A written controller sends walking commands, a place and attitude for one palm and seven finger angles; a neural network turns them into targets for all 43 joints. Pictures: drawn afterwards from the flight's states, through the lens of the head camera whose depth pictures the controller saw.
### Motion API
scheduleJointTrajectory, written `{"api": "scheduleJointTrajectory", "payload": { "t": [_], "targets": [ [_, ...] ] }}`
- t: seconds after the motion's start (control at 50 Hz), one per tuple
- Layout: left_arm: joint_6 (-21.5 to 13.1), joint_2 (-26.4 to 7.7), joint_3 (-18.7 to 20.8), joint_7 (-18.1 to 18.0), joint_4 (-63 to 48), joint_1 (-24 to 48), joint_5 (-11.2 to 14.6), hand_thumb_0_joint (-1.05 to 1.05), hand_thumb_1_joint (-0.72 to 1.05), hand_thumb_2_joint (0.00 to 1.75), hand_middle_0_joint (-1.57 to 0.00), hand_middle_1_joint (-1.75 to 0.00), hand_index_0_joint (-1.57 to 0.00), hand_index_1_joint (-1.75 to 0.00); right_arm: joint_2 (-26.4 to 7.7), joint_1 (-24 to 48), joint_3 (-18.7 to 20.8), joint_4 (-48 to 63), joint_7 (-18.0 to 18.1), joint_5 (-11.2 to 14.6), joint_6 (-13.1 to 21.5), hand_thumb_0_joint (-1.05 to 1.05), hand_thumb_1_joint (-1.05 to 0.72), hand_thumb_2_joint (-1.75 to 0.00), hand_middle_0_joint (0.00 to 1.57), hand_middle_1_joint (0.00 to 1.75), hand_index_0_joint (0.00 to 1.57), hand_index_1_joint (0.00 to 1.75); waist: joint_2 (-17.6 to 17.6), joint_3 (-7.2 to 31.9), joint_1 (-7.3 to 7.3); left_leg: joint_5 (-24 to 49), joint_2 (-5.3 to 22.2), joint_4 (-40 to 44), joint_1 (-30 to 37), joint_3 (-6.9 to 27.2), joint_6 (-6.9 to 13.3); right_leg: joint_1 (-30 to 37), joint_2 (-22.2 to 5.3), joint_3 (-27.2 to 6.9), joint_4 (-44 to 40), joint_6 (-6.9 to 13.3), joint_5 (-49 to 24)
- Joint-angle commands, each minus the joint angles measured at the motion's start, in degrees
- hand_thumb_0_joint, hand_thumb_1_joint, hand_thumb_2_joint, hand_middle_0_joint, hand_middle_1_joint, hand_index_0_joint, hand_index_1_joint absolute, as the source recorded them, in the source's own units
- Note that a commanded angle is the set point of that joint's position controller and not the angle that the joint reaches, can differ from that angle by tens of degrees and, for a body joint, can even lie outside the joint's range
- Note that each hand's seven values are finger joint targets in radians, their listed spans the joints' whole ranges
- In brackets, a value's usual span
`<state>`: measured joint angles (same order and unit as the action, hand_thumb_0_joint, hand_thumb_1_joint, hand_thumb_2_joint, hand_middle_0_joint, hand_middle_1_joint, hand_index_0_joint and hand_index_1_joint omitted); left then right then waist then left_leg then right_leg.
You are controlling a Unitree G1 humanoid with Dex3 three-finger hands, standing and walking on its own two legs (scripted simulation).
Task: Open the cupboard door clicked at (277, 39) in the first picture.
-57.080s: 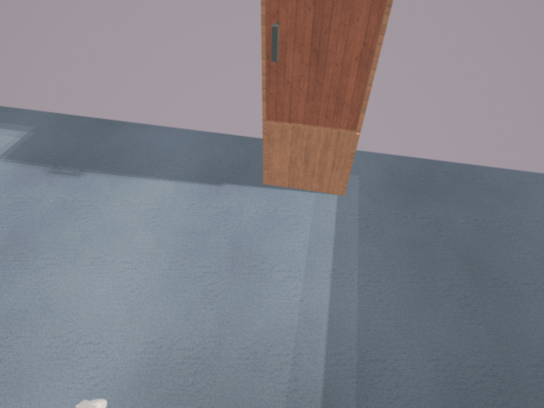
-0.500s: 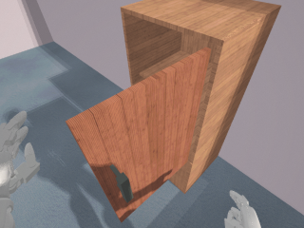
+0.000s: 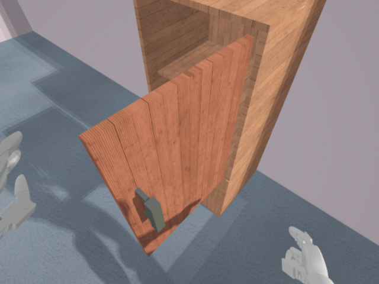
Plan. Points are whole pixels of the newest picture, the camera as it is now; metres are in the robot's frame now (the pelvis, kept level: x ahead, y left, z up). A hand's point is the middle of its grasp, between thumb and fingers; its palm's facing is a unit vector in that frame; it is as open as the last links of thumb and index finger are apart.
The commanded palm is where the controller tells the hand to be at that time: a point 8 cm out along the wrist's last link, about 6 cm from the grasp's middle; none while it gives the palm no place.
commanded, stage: step back with the hand held close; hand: left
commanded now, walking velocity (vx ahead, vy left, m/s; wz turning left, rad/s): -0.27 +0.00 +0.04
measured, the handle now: (149, 209) +0.27 +0.11 +0.00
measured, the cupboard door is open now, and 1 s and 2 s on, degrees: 87 87 87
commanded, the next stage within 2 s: stop stepping back and stand still in 0.70 s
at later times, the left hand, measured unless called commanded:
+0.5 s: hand out of the picture +0.09 +0.30 +0.15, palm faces +0.49 -0.76 -0.43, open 7.4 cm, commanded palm +0.02 +0.34 +0.17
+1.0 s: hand out of the picture +0.04 +0.27 +0.16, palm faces +0.35 -0.81 -0.46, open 7.4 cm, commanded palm -0.04 +0.31 +0.17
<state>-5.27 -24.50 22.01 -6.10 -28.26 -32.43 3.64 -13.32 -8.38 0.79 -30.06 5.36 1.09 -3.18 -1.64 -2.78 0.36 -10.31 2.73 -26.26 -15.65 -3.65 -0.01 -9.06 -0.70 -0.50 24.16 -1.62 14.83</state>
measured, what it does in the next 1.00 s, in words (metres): walks backwards: right foot, then left foot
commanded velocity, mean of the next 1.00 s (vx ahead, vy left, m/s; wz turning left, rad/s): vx -0.21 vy -0.01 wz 0.00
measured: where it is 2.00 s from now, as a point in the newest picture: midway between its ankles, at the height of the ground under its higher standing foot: outside the picture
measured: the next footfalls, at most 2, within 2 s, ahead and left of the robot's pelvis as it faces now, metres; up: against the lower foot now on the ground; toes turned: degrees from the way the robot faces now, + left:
right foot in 0.74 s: -0.18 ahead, -0.08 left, +0.00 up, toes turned -1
left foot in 0.88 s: -0.05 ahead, +0.10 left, +0.00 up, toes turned +0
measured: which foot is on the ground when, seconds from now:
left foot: down 0.00-0.74, up 0.76-0.86, down 0.88-1.00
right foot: down 0.00-0.46, up 0.48-0.72, down 0.74-1.00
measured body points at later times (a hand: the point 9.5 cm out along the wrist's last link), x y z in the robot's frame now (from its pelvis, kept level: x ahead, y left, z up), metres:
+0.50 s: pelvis -0.10 +0.03 -0.02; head -0.08 +0.05 +0.43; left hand +0.06 +0.34 +0.18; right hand +0.08 -0.21 -0.10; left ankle +0.01 +0.11 -0.74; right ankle -0.05 -0.13 -0.72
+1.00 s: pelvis -0.19 +0.02 +0.00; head -0.17 +0.04 +0.44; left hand +0.01 +0.31 +0.19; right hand -0.03 -0.22 -0.08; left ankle -0.09 +0.11 -0.74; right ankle -0.22 -0.09 -0.72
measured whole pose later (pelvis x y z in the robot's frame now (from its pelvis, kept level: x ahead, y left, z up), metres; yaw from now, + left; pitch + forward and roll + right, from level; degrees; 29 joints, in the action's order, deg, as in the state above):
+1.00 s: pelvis -0.19 +0.02 +0.00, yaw -2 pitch -1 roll -1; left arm -8.8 -26.5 25.3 -8.3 -30.1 -30.4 3.7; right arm -10.4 -10.9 -0.3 -34.9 3.4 -0.1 5.8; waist 2.4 -2.4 -1.5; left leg -4.9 -0.7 -24.9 -19.3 -2.7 2.9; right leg -15.1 2.6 -1.2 40.2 -0.1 27.8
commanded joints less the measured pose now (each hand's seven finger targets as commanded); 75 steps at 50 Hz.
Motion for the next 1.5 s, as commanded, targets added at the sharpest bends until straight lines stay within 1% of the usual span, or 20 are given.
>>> {"api": "scheduleJointTrajectory", "payload": {
  "t": [0.0,0.2,0.32,0.36,0.4,0.44,0.46,0.5,0.64,0.72,0.78,0.82,0.86,0.92,1.0,1.04,1.1,1.24,1.36,1.48],
  "targets": [
    [-4.7,-11.7,10.3,-2.8,-13.4,0.7,0.1,0.0,0.9,0.9,-0.2,-0.3,-0.2,-0.3,-6.2,4.3,2.2,9.4,0.6,-0.4,3.4,0.0,-0.9,-0.9,0.2,0.3,0.2,0.3,-3.1,11.2,0.48,13.7,1.9,2.1,6.2,2.4,1.7,-1.2,-0.9,0.8,-0.7,0.3,-17.8],
    [-8.1,-9.0,10.7,-3.5,-12.2,1.3,-1.5,0.0,0.9,0.9,-0.2,-0.3,-0.2,-0.3,-7.4,3.3,2.6,9.1,0.2,-0.3,8.0,0.0,-0.9,-0.9,0.2,0.3,0.2,0.3,-7.8,5.4,0.23,-26.8,6.3,12.0,-21.2,10.3,4.8,7.6,2.6,0.8,8.5,0.6,1.6],
    [-8.6,-8.7,8.0,-4.7,-14.0,3.5,-1.1,0.0,0.9,0.9,-0.2,-0.3,-0.2,-0.3,-5.3,0.1,2.7,4.7,-0.5,-1.1,9.1,0.0,-0.9,-0.9,0.2,0.3,0.2,0.3,10.7,5.9,-1.19,-10.8,-3.6,-19.1,2.4,1.9,-0.6,-22.9,-11.8,-13.6,-11.1,8.3,14.4],
    [-8.0,-9.1,8.1,-5.4,-13.3,6.1,-1.5,0.0,0.9,0.9,-0.2,-0.3,-0.2,-0.3,-4.8,0.3,2.3,3.3,-0.3,-1.4,9.2,0.0,-0.9,-0.9,0.2,0.3,0.2,0.3,11.3,6.1,-1.76,-8.5,-2.8,-14.8,4.6,2.8,0.0,-21.9,-11.1,-9.1,-7.5,7.2,5.5],
    [-8.1,-10.0,8.0,-5.1,-15.0,9.8,-1.5,0.0,0.9,0.9,-0.2,-0.3,-0.2,-0.3,-6.7,2.7,2.2,4.5,0.6,-1.2,9.5,0.0,-0.9,-0.9,0.2,0.3,0.2,0.3,-0.4,1.8,-1.54,-11.5,1.3,1.5,0.1,8.6,1.4,-19.5,-3.2,-2.9,0.7,2.4,7.2],
    [-9.8,-10.1,11.2,-5.1,-15.9,8.6,-2.3,0.0,0.9,0.9,-0.2,-0.3,-0.2,-0.3,-7.3,3.3,2.2,5.2,0.8,-1.6,11.0,0.0,-0.9,-0.9,0.2,0.3,0.2,0.3,-19.6,5.8,-0.54,-38.7,15.4,23.1,-18.5,28.6,7.5,-1.6,6.2,1.2,27.1,-0.3,9.8],
    [-10.2,-10.8,12.3,-5.1,-16.3,9.2,-2.6,0.0,0.9,0.9,-0.2,-0.3,-0.2,-0.3,-6.2,2.5,2.9,4.8,0.5,-2.0,11.6,0.0,-0.9,-0.9,0.2,0.3,0.2,0.3,-17.3,7.0,-0.75,-37.1,17.4,24.7,-21.3,29.9,9.5,-0.1,6.8,-1.0,39.0,0.3,11.0],
    [-10.6,-10.7,12.2,-5.0,-15.5,7.1,-1.9,0.0,0.9,0.9,-0.2,-0.3,-0.2,-0.3,-5.5,2.8,3.4,4.0,-1.0,-1.9,12.3,0.0,-0.9,-0.9,0.2,0.3,0.2,0.3,-8.3,8.3,0.1,-23.2,14.7,16.7,-12.6,23.8,9.7,-7.7,5.3,-2.7,39.6,1.3,12.2],
    [-9.1,-7.7,7.1,-4.2,-15.9,1.4,0.8,0.0,0.9,0.9,-0.2,-0.3,-0.2,-0.3,-4.7,1.4,2.0,1.7,-3.0,-2.4,12.2,0.0,-0.9,-0.9,0.2,0.3,0.2,0.3,-14.1,11.5,-0.05,-11.8,8.4,17.2,-1.1,12.2,1.8,-0.4,5.6,4.1,2.4,3.6,13.0],
    [-10.6,-14.3,10.6,-4.1,-15.1,6.7,0.6,0.0,0.9,0.9,-0.2,-0.3,-0.2,-0.3,-3.1,2.9,1.0,1.4,-2.0,-2.8,9.2,0.0,-0.9,-0.9,0.2,0.3,0.2,0.3,6.2,9.2,-0.23,-6.9,-0.4,-15.0,4.9,2.3,-2.6,-14.7,-15.4,-12.3,-13.0,9.1,-16.3],
    [-8.4,-12.0,9.1,-3.1,-12.5,6.0,-0.8,0.0,0.9,0.9,-0.2,-0.3,-0.2,-0.3,-3.6,5.0,1.3,3.4,-1.2,-1.1,9.4,0.0,-0.9,-0.9,0.2,0.3,0.2,0.3,14.1,6.7,-0.09,-9.6,-2.2,-19.2,-6.0,3.8,-1.3,-5.7,-12.6,-6.2,-2.1,8.2,-40.2],
    [-7.2,-11.8,10.0,-3.2,-13.4,4.8,0.0,0.0,0.9,0.9,-0.2,-0.3,-0.2,-0.3,-4.0,3.6,0.2,4.2,0.2,-0.7,8.6,0.0,-0.9,-0.9,0.2,0.3,0.2,0.3,4.0,8.6,-1.26,8.4,-2.9,-1.4,0.6,2.1,-0.4,-1.1,-6.4,-0.8,6.9,3.8,-40.6],
    [-7.3,-12.2,10.9,-3.3,-15.2,3.6,0.6,0.0,0.9,0.9,-0.2,-0.3,-0.2,-0.3,-6.0,1.7,1.5,4.5,-0.4,-0.5,9.8,0.0,-0.9,-0.9,0.2,0.3,0.2,0.3,-8.2,15.1,0.2,40.1,8.4,3.8,17.6,13.2,5.1,-8.5,2.3,0.5,16.7,0.1,-5.1],
    [-7.8,-10.9,10.6,-3.4,-16.1,2.2,0.6,0.0,0.9,0.9,-0.2,-0.3,-0.2,-0.3,-4.7,1.5,1.5,3.8,-1.6,-1.8,12.9,0.0,-0.9,-0.9,0.2,0.3,0.2,0.3,-10.8,12.3,-0.08,0.5,13.8,15.8,6.5,25.1,7.5,-7.5,3.0,-2.9,21.3,1.1,15.8],
    [-6.7,-10.4,11.0,-4.2,-16.2,-3.0,-0.8,0.0,0.9,0.9,-0.2,-0.3,-0.2,-0.3,-5.8,3.0,1.8,5.5,-1.4,-1.4,11.8,0.0,-0.9,-0.9,0.2,0.3,0.2,0.3,-13.4,6.6,-0.02,-28.4,5.7,20.2,-15.2,11.8,2.3,9.7,4.9,5.6,6.6,2.8,10.1],
    [-6.8,-9.7,10.0,-3.9,-13.9,-4.7,-1.2,0.0,0.9,0.9,-0.2,-0.3,-0.2,-0.3,-4.7,2.0,1.7,5.7,-1.2,-1.4,10.9,0.0,-0.9,-0.9,0.2,0.3,0.2,0.3,-6.6,5.2,-0.71,-21.3,0.2,9.3,-15.2,6.1,0.2,8.6,1.1,2.0,-4.8,4.0,9.6],
    [-7.1,-10.3,10.2,-4.4,-15.1,2.9,-1.3,0.0,0.9,0.9,-0.2,-0.3,-0.2,-0.3,-5.9,1.3,2.9,3.3,-1.1,-1.7,9.5,0.0,-0.9,-0.9,0.2,0.3,0.2,0.3,10.8,3.9,-0.83,-9.6,-3.4,-28.5,-7.7,5.6,-1.4,-16.2,-18.3,-24.7,-18.0,13.2,27.8],
    [-8.4,-8.1,6.1,-4.9,-6.3,9.8,-2.7,0.0,0.9,0.9,-0.2,-0.3,-0.2,-0.3,-5.4,0.1,1.7,1.3,0.9,-1.6,12.2,0.0,-0.9,-0.9,0.2,0.3,0.2,0.3,5.6,0.3,-0.92,-10.0,-1.4,-3.7,2.3,0.1,2.2,-13.9,-10.7,-9.8,-9.8,7.6,20.9],
    [-9.5,-8.5,8.1,-4.5,-13.0,8.7,-3.1,0.0,0.9,0.9,-0.2,-0.3,-0.2,-0.3,-5.1,0.4,1.1,1.9,-0.2,-1.6,13.5,0.0,-0.9,-0.9,0.2,0.3,0.2,0.3,-11.4,0.7,-0.91,-24.4,11.3,15.3,-7.7,19.7,7.2,-4.5,1.1,2.6,12.9,1.2,6.0],
    [-9.5,-7.3,8.1,-4.3,-9.7,3.1,-2.0,0.0,0.9,0.9,-0.2,-0.3,-0.2,-0.3,-5.2,-0.9,1.6,2.1,-1.5,-1.3,14.1,0.0,-0.9,-0.9,0.2,0.3,0.2,0.3,0.5,6.2,-0.72,-2.9,2.0,0.0,-3.8,5.6,1.9,1.8,-2.4,-4.8,-0.4,3.2,-8.0]
  ]
}}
